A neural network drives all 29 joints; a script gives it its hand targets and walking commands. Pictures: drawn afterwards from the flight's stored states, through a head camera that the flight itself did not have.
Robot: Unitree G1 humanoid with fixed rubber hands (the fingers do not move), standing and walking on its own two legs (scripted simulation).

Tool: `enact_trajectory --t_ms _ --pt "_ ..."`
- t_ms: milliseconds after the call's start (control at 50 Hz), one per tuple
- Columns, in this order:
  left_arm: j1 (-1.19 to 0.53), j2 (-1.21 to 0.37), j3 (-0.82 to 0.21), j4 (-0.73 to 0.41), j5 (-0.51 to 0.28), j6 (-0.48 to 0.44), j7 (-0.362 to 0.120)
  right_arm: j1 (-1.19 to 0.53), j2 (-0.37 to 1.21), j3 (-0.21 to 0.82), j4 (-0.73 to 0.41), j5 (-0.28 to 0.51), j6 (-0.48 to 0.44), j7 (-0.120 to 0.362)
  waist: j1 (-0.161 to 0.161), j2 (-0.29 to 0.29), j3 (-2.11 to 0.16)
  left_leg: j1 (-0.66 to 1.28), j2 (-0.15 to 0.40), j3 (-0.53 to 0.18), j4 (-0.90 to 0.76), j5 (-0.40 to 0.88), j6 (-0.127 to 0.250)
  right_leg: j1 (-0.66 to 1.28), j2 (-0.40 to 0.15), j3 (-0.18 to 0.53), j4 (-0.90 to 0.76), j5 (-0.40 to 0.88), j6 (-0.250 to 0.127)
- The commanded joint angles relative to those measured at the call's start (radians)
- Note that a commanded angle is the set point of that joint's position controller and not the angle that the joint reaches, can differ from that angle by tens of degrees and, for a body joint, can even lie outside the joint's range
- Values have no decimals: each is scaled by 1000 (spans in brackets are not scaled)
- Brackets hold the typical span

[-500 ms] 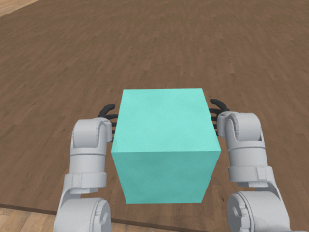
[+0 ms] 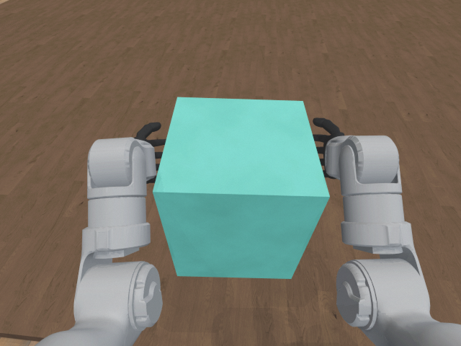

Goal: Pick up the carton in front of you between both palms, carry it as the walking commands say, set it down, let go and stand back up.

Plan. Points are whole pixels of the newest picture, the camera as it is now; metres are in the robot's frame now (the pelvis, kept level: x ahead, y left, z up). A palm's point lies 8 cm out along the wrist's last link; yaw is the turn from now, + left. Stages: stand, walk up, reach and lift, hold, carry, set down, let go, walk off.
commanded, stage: carry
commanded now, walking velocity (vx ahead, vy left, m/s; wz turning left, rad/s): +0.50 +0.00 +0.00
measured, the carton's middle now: (237, 192) +0.36 +0.00 +0.10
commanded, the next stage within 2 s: none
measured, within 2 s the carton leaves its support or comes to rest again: neither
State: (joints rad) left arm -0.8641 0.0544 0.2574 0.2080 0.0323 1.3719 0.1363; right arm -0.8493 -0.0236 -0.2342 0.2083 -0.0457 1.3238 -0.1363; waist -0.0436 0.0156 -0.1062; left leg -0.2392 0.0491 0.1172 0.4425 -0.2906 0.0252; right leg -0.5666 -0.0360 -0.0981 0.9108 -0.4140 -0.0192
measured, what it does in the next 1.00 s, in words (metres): climbs: right foot, then left foot 0.08 m higher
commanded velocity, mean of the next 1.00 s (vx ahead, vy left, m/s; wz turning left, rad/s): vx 0.50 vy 0.00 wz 0.00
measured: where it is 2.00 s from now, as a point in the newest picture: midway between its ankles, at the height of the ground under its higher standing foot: (233, 164)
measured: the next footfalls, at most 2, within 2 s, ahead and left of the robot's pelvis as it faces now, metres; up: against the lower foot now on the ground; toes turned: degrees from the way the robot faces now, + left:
right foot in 0.08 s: +0.11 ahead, -0.12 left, +0.00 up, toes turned -7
left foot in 0.50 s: +0.51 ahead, +0.05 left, +0.08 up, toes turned +5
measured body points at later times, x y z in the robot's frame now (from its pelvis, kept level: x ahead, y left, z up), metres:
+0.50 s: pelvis +0.28 -0.02 -0.01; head +0.34 -0.04 +0.43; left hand +0.67 +0.14 +0.14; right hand +0.69 -0.16 +0.14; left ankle +0.46 +0.05 -0.66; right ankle +0.08 -0.12 -0.73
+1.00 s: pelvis +0.60 -0.03 +0.07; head +0.60 -0.02 +0.52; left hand +1.00 +0.11 +0.24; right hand +0.99 -0.20 +0.25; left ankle +0.47 +0.05 -0.67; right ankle +0.76 -0.15 -0.64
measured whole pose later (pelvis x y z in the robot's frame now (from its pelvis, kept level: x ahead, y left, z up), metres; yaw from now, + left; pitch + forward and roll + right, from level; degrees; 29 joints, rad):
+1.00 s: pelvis +0.60 -0.03 +0.07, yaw +0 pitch +4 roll -1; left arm -0.88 0.03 0.30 0.20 0.10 1.37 0.11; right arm -0.92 -0.02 -0.27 0.28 -0.07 1.30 -0.13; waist -0.06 -0.01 -0.11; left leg -0.07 -0.01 0.10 0.42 -0.42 0.05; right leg -0.64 -0.04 -0.11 0.62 -0.05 -0.06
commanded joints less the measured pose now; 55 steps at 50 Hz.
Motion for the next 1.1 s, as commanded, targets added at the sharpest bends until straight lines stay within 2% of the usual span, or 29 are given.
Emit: enact_trajectory --t_ms 0,60,100,120,140,160,180,200,220,240,320,380,400,420,440,460,480,500,520,540,580,660,760,900,980,1020,1040,1060,1080 --pt "-738 -1070 -497 -77 -366 -43 -189 -802 1078 509 -130 456 -5 220 -15 155 -266 252 207 -193 -127 196 155 -77 -1 -26 -93 105 3" --pt "-703 -1058 -483 -54 -345 -40 -187 -772 1083 507 -95 447 -1 225 8 178 -283 190 192 -128 -34 306 136 70 32 -63 -218 136 -23" --pt "-723 -1059 -478 -37 -327 -49 -188 -790 1117 520 -77 452 1 230 66 16 -361 136 86 28 307 657 63 402 105 -132 -451 296 -47" --pt "-671 -1059 -472 -18 -325 -51 -192 -794 1108 517 -73 447 -2 230 136 -30 -404 -45 65 29 516 545 25 660 33 -56 -536 377 -56" --pt "-640 -1066 -464 -3 -336 -50 -199 -768 1097 508 -38 426 -7 227 111 -171 -343 -381 32 -17 697 -151 18 859 -173 216 -476 690 -67" --pt "-647 -1029 -453 -1 -332 -53 -202 -702 1112 486 11 413 -1 223 85 -335 -380 -668 -55 -39 923 -309 -5 1074 -342 482 -366 1250 -166" --pt "-680 -1043 -461 -25 -337 -57 -206 -706 1108 481 10 393 -4 217 130 -273 -445 -766 -34 -72 1030 -284 4 1126 -359 474 -367 1152 -258" --pt "-747 -1071 -488 -111 -360 -75 -210 -750 1131 491 -49 398 -8 217 157 -235 -433 -825 -5 -107 1094 -258 9 1032 -373 558 -437 759 -302" --pt "-838 -1102 -520 -200 -395 -82 -215 -819 1154 513 -97 404 -13 213 152 -114 -373 -863 14 -129 1133 -219 13 956 -336 529 -471 560 -278" --pt "-894 -1131 -553 -267 -431 -84 -219 -822 1155 522 -130 402 -17 205 130 -89 -335 -871 21 -123 1126 -195 17 897 -307 475 -479 511 -246" --pt "-870 -1128 -617 -380 -480 -82 -233 -696 1080 544 -211 339 -33 160 142 -143 -315 -993 21 -28 1236 -212 55 896 -248 335 -502 454 -200" --pt "-812 -1088 -641 -388 -490 -72 -244 -656 1003 548 -231 297 -32 144 118 -97 -253 -844 33 14 860 -228 58 751 -177 193 -587 590 -176" --pt "-792 -1078 -643 -373 -488 -68 -247 -637 984 550 -221 286 -28 142 117 -128 -241 -676 2 54 690 -135 67 659 -156 145 -630 685 -165" --pt "-781 -1070 -644 -357 -485 -64 -250 -612 981 557 -201 284 -24 143 92 -159 -270 -461 -56 119 569 -41 87 566 -136 59 -604 1015 -147" --pt "-762 -1068 -641 -329 -477 -60 -254 -594 980 563 -183 282 -22 146 56 -206 -318 -302 -131 178 524 15 102 558 -134 19 -518 1337 -131" --pt "-745 -1063 -641 -314 -467 -62 -258 -578 983 571 -174 288 -24 153 -14 -247 -413 -104 -163 166 427 108 98 567 -131 5 -339 1479 -98" --pt "-743 -1056 -644 -311 -457 -67 -261 -590 997 585 -189 304 -31 163 -120 -199 -509 152 -174 161 197 248 80 533 -100 -42 -73 1395 -58" --pt "-737 -1068 -650 -309 -432 -76 -261 -622 1022 608 -215 338 -34 177 -128 -69 -547 425 -79 -2 174 292 83 302 -34 26 161 761 -54" --pt "-700 -1060 -637 -295 -414 -74 -257 -617 1021 629 -202 369 -43 190 -64 331 -706 636 322 -738 44 517 294 5 164 95 600 -26 -6" --pt "-713 -997 -613 -285 -380 -69 -244 -618 1077 639 -198 397 -38 202 -54 215 -704 570 248 -729 116 718 313 40 130 259 742 39 -39" --pt "-722 -994 -593 -330 -348 -72 -224 -735 1113 669 -286 467 -41 224 -38 73 -590 449 246 -649 65 380 277 -144 66 212 782 26 -49" --pt "-695 -938 -544 -350 -276 -70 -189 -849 1136 692 -379 551 -31 238 -23 -23 -453 301 202 -481 10 249 236 -189 6 156 531 -37 -61" --pt "-606 -895 -530 -205 -222 -43 -186 -772 1074 639 -233 511 2 247 -40 39 -411 364 207 -353 3 501 247 -304 -30 101 246 113 -41" --pt "-686 -1002 -516 -27 -274 -32 -206 -727 1094 508 19 441 7 280 -50 117 -242 329 140 -175 -71 568 162 -191 9 -20 -184 351 -30" --pt "-735 -1079 -499 27 -333 -44 -219 -715 1099 450 70 408 -12 276 -14 161 -206 327 125 -80 -25 842 89 39 59 -90 -400 399 -44" --pt "-715 -1103 -483 62 -349 -56 -225 -690 1099 430 87 392 -20 268 45 137 -316 245 95 -5 222 855 23 386 84 -122 -494 403 -49" --pt "-688 -1109 -470 75 -352 -64 -230 -689 1092 422 93 384 -25 265 83 56 -402 57 78 -8 438 546 -2 634 -70 78 -478 335 -74" --pt "-712 -1085 -457 80 -340 -76 -230 -697 1130 418 103 378 -26 263 76 -177 -507 -248 -49 -46 716 98 -33 888 -357 547 -466 370 -228" --pt "-668 -1118 -457 86 -353 -86 -233 -694 1121 418 87 373 -30 260 103 -248 -454 -432 -117 -110 867 -197 -23 868 -366 698 -574 369 -281"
